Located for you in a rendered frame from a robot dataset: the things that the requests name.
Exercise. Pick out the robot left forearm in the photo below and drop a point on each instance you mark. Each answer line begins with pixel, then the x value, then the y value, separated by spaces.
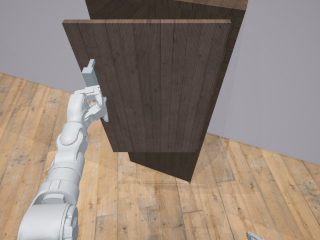
pixel 63 178

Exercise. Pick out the cupboard door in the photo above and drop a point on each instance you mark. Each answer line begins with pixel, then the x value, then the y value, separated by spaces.
pixel 158 76

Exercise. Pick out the left robot upper arm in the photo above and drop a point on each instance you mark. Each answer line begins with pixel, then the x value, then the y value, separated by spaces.
pixel 58 221

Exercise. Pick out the handle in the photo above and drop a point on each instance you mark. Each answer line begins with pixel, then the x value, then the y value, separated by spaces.
pixel 90 78

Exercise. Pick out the robot left hand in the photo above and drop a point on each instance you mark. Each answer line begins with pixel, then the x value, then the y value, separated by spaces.
pixel 79 111

